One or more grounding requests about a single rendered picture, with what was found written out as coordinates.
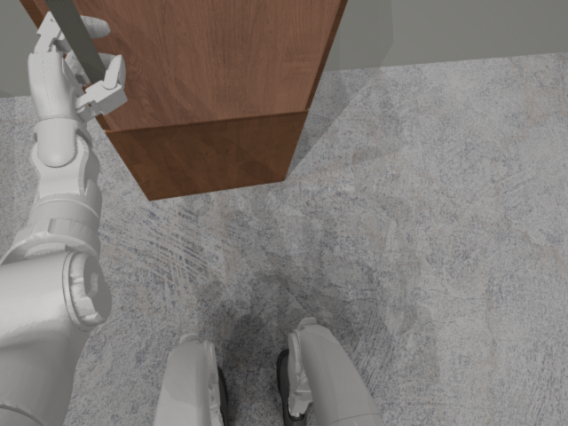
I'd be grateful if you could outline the right robot thigh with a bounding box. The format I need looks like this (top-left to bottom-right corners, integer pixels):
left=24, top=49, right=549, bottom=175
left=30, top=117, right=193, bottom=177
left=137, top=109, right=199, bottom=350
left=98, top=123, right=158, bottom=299
left=288, top=324, right=385, bottom=426

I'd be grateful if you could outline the cupboard door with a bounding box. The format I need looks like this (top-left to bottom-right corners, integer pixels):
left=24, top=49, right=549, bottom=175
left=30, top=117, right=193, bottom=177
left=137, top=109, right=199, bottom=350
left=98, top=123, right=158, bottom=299
left=33, top=0, right=341, bottom=130

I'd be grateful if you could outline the robot left hand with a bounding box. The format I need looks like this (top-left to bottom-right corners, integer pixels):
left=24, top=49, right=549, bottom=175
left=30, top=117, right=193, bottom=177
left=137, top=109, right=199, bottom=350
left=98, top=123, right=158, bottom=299
left=28, top=11, right=128, bottom=129

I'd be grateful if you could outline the right robot foot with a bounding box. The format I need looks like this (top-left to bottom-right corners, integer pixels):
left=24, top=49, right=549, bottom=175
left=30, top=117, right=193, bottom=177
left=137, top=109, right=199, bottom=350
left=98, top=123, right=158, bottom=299
left=276, top=349, right=307, bottom=426

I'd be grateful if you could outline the robot left forearm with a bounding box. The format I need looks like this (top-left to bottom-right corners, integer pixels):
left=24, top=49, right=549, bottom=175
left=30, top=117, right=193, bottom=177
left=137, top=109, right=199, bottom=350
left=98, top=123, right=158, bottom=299
left=0, top=118, right=102, bottom=265

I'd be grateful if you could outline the handle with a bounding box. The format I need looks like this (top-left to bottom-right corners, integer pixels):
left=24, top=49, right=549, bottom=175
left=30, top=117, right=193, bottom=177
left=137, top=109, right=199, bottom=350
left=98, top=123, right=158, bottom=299
left=44, top=0, right=107, bottom=85

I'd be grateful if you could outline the left robot upper arm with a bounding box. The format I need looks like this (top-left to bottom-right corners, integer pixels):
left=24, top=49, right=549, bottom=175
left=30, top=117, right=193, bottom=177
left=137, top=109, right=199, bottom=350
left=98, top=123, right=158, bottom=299
left=0, top=250, right=112, bottom=426

